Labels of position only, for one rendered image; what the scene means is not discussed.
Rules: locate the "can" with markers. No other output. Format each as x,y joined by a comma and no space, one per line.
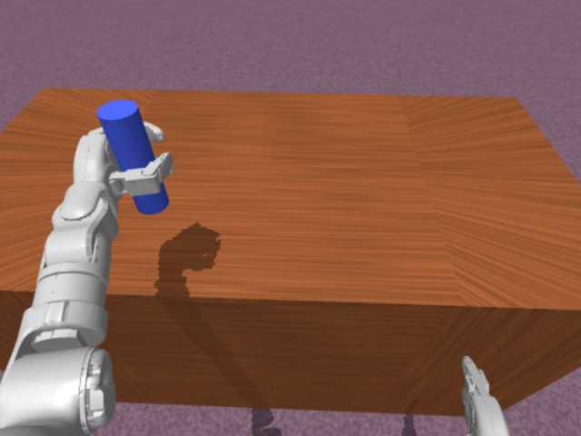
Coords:
123,126

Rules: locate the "left robot arm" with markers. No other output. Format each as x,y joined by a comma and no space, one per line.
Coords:
57,383

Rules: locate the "right robot hand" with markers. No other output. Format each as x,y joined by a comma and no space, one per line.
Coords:
483,414

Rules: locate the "left robot hand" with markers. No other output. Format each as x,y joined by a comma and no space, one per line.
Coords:
94,161

